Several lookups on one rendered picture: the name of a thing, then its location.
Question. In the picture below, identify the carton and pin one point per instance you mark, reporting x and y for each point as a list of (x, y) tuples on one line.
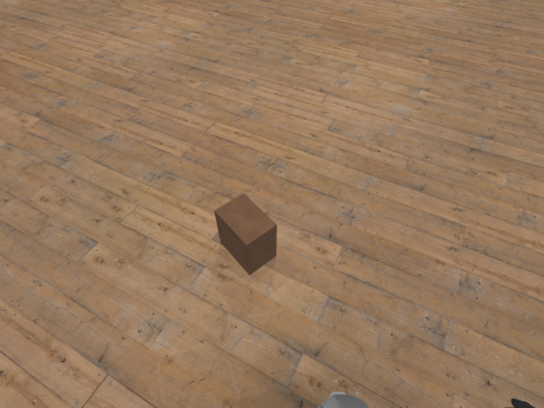
[(247, 233)]

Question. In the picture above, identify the right robot shin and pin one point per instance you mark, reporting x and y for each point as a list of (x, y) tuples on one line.
[(335, 393)]

